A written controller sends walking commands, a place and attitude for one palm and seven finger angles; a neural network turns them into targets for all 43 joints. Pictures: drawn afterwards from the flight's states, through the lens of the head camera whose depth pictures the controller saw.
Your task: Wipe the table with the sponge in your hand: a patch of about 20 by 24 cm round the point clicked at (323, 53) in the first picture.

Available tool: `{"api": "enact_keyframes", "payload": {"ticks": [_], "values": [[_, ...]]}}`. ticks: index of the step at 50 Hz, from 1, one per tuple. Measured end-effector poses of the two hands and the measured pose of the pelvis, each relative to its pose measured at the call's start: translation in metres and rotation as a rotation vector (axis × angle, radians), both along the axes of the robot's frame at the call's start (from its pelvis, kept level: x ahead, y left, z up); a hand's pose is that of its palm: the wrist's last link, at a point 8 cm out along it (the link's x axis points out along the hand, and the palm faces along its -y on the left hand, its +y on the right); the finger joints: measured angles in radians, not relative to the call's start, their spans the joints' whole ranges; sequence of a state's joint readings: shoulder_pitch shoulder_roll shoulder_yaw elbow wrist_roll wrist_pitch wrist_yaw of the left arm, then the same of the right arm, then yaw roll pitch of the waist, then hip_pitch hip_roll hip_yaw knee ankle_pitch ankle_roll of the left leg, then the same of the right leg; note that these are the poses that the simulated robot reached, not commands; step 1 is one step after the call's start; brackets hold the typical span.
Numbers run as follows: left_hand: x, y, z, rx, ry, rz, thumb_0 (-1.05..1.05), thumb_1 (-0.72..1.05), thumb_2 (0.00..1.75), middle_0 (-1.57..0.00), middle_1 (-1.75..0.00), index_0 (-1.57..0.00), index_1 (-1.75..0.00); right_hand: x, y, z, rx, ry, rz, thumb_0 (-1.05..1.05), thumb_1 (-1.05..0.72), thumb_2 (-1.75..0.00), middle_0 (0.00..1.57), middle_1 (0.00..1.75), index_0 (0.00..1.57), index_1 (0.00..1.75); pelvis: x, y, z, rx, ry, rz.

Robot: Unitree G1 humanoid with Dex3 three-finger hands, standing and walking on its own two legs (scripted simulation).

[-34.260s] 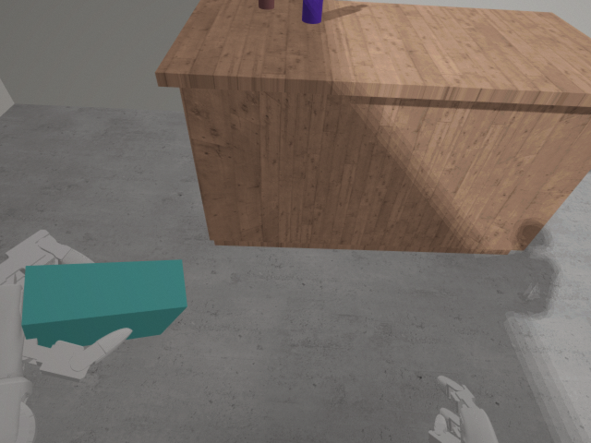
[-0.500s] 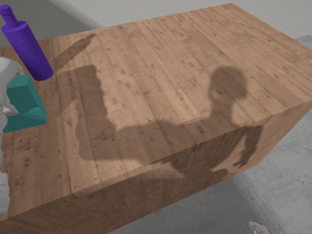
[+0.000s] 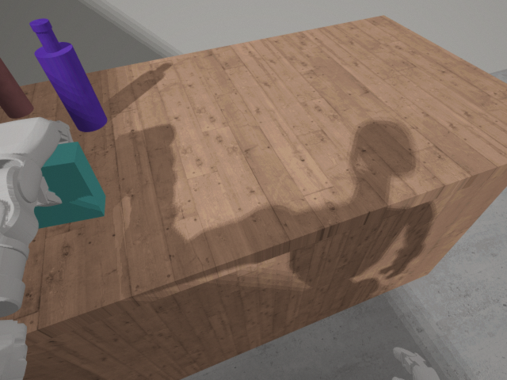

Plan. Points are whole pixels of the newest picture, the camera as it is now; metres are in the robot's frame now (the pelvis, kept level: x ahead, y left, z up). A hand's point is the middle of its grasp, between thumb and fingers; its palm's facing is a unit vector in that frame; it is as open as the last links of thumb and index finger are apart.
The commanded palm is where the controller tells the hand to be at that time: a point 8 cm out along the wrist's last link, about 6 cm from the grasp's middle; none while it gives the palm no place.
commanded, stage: wipe back along the first lane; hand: left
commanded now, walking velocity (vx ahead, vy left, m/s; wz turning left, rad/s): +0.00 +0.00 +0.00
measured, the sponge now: (56, 196) +0.36 +0.37 +0.09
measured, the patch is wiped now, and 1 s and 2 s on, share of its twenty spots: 0.95 0.95 0.95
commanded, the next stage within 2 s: lift the sponge slowly off the table in 1.24 s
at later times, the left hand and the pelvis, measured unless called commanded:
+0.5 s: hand (40, 186) +0.33 +0.35 +0.15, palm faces -0.05 +0.02 -1.00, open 9.4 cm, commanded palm +0.30 +0.34 +0.19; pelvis +0.00 -0.02 +0.00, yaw +0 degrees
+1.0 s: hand (44, 204) +0.30 +0.33 +0.14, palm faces +0.04 -0.01 -1.00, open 9.5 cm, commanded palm +0.26 +0.31 +0.18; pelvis +0.01 -0.01 +0.00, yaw +0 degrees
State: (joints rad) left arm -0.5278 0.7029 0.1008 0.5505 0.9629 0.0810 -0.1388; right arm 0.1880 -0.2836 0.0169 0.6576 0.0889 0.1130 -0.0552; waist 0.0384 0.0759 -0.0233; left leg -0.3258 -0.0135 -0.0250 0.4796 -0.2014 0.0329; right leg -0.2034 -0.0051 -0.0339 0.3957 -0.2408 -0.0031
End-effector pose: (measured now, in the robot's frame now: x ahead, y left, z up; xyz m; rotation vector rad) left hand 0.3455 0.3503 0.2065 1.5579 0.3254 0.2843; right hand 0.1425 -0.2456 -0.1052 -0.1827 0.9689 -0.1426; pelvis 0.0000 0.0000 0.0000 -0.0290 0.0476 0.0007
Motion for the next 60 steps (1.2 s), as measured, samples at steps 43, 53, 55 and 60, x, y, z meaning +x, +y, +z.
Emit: {"api": "enact_keyframes", "payload": {"ticks": [43, 53, 55, 60], "values": [[-0.053, -0.024, -0.008, -0.002, -0.045, 0.084, -0.01, -0.45, 1.08, -0.75, -1.44, -0.77, -1.45, 0.06, -0.01, 0.013, 0.028, -0.144, 0.053, 0.01, -0.9, -0.9, 0.2, 0.3, 0.2, 0.3, 0.011, -0.016, -0.002, 0.007, -0.036, 0.003], [-0.071, -0.034, -0.009, -0.023, -0.079, 0.075, -0.01, -0.45, 1.08, -0.74, -1.45, -0.77, -1.45, 0.091, 0.017, 0.027, 0.067, -0.234, 0.123, 0.01, -0.9, -0.9, 0.2, 0.3, 0.2, 0.3, 0.014, -0.013, -0.003, 0.008, -0.039, 0.001], [-0.075, -0.035, -0.009, -0.025, -0.085, 0.073, -0.01, -0.45, 1.08, -0.74, -1.45, -0.77, -1.45, 0.094, 0.021, 0.029, 0.071, -0.243, 0.135, 0.01, -0.9, -0.9, 0.2, 0.3, 0.2, 0.3, 0.013, -0.012, -0.003, 0.008, -0.04, 0.001], [-0.086, -0.04, -0.009, -0.029, -0.101, 0.071, -0.01, -0.45, 1.08, -0.74, -1.45, -0.77, -1.45, 0.096, 0.028, 0.03, 0.08, -0.251, 0.154, 0.01, -0.9, -0.9, 0.2, 0.3, 0.2, 0.3, 0.012, -0.011, -0.004, 0.008, -0.044, 0.001]]}}
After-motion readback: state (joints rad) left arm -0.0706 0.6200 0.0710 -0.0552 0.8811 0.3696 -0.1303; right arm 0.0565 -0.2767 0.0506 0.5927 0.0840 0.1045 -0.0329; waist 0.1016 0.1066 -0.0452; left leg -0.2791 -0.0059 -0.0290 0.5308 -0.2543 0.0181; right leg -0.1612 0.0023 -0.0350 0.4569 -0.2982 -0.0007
